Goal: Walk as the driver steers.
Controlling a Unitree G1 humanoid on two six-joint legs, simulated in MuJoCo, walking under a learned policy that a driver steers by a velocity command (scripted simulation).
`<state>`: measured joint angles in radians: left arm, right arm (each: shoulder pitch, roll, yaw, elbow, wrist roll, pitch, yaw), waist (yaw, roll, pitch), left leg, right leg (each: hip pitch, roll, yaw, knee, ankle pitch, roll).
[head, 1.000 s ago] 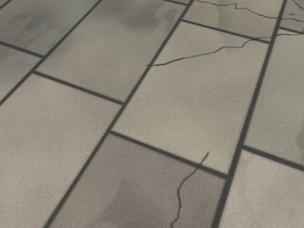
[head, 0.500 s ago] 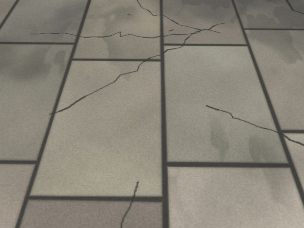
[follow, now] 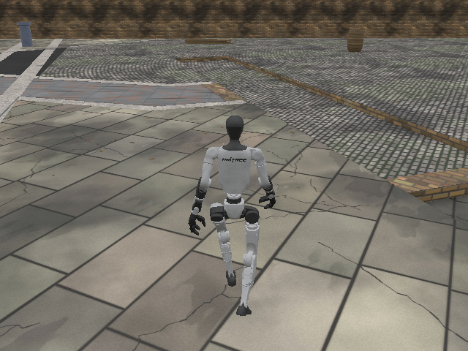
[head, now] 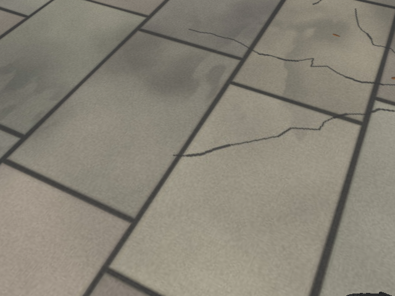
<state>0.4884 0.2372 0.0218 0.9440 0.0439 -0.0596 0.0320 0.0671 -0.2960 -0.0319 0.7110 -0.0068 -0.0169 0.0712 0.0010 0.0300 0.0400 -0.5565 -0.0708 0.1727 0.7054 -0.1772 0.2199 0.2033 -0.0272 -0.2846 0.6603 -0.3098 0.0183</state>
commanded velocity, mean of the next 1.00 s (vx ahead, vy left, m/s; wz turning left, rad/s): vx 0.64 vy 0.00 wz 0.02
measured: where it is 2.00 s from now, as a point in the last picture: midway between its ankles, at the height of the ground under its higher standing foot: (203, 221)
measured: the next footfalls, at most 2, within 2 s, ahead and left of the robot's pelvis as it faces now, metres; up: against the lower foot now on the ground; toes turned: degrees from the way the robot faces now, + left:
right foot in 0.42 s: +0.61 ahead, -0.06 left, +0.00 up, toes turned +19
left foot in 0.80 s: +0.83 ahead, +0.18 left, +0.00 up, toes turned +1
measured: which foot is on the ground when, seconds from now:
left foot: down 0.00-0.44, up 0.46-0.78, down 0.80-1.00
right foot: down 0.00-0.00, up 0.02-0.40, down 0.42-0.80, up 0.82-1.00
